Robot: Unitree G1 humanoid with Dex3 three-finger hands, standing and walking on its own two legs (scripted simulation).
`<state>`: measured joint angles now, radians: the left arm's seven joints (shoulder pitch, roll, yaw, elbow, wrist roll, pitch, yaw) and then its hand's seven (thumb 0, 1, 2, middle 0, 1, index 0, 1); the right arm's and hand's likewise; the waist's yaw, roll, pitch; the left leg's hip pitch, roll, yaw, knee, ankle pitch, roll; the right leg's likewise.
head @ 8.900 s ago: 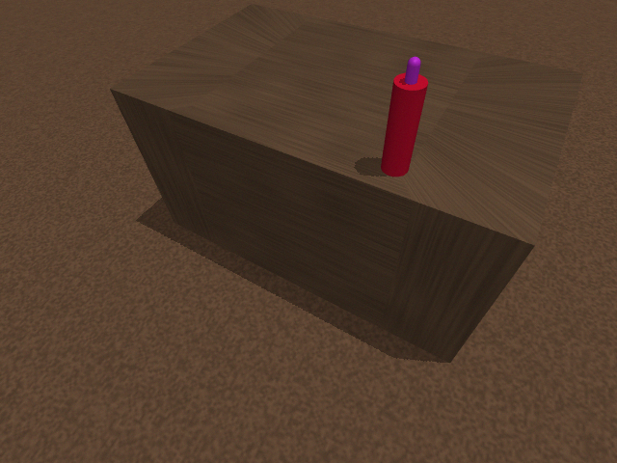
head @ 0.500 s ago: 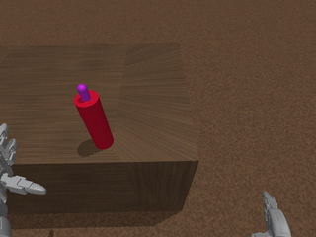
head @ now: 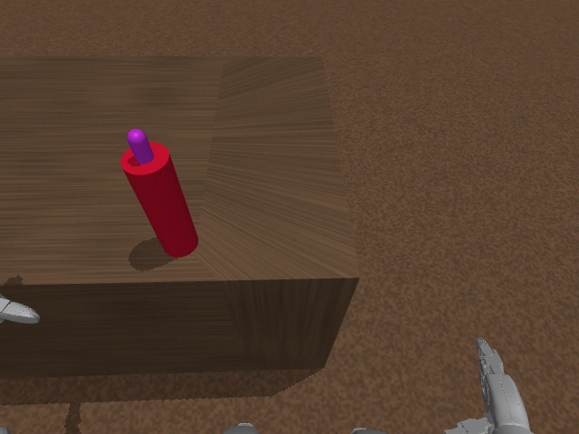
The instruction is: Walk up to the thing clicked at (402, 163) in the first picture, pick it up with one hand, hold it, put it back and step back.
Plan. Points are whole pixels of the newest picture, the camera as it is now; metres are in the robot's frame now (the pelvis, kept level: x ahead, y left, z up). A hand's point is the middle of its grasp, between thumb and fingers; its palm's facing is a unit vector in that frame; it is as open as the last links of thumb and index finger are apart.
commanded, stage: go down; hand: left
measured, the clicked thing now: (161, 197) +0.45 +0.23 +0.03
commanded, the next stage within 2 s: approach in 1.86 s
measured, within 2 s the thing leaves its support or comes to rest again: neither
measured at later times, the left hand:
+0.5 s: hand out of the picture +0.33 +0.40 +0.08, palm faces +0.23 -0.97 +0.01, open 17.6 cm
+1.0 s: hand out of the picture +0.33 +0.41 +0.08, palm faces +0.24 -0.97 +0.00, open 17.6 cm
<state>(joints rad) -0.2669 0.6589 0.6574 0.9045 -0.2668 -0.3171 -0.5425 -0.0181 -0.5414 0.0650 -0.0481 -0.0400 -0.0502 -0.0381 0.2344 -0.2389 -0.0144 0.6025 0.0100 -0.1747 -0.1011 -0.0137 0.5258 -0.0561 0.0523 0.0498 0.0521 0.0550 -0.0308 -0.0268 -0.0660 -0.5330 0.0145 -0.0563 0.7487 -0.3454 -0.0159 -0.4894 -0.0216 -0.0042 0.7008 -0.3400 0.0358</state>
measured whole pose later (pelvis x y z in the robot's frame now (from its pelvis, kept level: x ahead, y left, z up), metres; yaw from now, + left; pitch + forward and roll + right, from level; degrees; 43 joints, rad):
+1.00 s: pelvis +0.01 +0.01 -0.02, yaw +0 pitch +14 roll -3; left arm -0.37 0.81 0.76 0.97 -0.27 -0.21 -0.68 -0.02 -0.57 0.08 -0.05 -0.03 -0.04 -0.04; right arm 0.32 -0.26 0.04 0.45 0.00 -0.24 -0.14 -0.01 0.52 -0.06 0.05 0.05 0.05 0.06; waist -0.06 -0.03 -0.14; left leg -0.74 0.02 -0.07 0.93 -0.44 -0.01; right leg -0.67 -0.01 -0.02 0.85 -0.42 0.04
